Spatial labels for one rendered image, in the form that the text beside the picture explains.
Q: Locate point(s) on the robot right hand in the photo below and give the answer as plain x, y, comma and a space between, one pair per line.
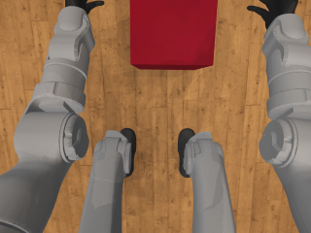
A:
275, 9

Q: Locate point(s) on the robot left hand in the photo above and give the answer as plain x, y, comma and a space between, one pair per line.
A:
83, 4

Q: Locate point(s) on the left robot forearm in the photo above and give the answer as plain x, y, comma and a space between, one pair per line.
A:
63, 82

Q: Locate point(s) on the robot foot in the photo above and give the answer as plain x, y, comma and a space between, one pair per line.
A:
183, 139
131, 137

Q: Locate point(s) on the right robot forearm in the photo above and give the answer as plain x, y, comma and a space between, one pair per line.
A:
288, 68

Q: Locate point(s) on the robot left upper arm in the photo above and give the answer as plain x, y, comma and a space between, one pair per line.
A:
47, 144

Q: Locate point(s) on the robot right upper arm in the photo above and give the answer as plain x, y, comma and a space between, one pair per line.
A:
286, 145

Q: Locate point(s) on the carton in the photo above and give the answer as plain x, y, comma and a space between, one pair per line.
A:
172, 34

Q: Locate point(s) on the right robot foot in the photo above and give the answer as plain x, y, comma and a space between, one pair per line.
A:
183, 139

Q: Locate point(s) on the left robot foot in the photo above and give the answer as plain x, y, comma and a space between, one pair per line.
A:
131, 137

